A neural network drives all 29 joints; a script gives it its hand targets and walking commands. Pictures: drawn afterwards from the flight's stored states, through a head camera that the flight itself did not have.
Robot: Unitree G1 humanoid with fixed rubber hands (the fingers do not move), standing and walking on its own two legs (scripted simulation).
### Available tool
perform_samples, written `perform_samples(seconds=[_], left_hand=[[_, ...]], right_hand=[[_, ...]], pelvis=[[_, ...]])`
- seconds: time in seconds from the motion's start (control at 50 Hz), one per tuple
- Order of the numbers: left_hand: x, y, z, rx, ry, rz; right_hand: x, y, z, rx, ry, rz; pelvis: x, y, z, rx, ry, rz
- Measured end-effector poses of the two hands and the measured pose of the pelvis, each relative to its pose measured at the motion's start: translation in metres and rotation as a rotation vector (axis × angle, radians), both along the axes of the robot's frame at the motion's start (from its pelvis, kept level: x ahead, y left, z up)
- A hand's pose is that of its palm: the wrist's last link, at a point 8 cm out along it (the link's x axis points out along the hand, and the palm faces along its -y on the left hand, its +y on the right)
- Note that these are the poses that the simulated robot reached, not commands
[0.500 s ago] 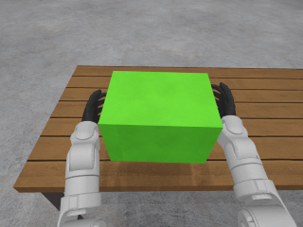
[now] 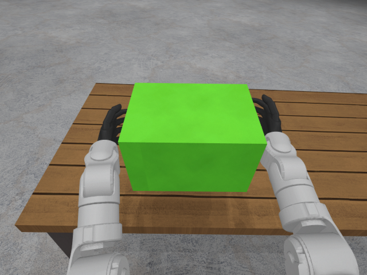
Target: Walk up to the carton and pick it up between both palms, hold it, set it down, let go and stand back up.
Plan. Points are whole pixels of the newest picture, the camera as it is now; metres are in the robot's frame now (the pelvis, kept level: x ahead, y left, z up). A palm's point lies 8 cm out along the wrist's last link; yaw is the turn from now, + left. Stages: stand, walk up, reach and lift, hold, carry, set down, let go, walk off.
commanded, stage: hold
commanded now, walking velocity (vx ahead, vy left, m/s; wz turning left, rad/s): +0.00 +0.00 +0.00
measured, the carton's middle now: (190, 137) +0.38 +0.01 +0.13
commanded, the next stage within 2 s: none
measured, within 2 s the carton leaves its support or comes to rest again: neither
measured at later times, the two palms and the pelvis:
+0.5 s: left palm (107, 142) +0.33 +0.18 +0.16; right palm (276, 132) +0.35 -0.17 +0.18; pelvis +0.00 +0.00 +0.00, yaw +0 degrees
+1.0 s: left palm (106, 140) +0.33 +0.18 +0.16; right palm (274, 130) +0.35 -0.17 +0.18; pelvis +0.00 -0.01 +0.00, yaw +0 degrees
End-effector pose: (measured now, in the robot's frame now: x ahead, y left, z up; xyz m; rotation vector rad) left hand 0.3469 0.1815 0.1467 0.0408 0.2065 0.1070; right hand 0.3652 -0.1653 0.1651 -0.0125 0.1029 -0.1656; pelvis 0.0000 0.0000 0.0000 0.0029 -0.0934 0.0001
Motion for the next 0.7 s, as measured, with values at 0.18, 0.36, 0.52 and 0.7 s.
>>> perform_samples(seconds=[0.18,0.36,0.52,0.7], left_hand=[[-0.007,-0.002,0.008,0.011,-0.019,-0.002],[-0.015,-0.004,0.011,0.009,-0.017,-0.002],[-0.017,-0.003,0.014,0.007,-0.011,0.003],[-0.016,-0.002,0.018,0.005,-0.009,0.011]], right_hand=[[-0.008,-0.003,0.005,0.016,-0.022,-0.001],[-0.016,-0.004,0.009,0.016,-0.020,-0.002],[-0.017,-0.004,0.011,0.012,-0.015,0.002],[-0.013,-0.002,0.015,0.007,-0.014,0.009]], pelvis=[[0.004,0.000,0.000,0.001,-0.027,-0.002],[0.001,-0.002,0.000,0.002,-0.042,-0.003],[-0.005,-0.004,0.000,0.001,-0.031,-0.003],[-0.007,-0.006,0.000,0.001,-0.021,0.001]])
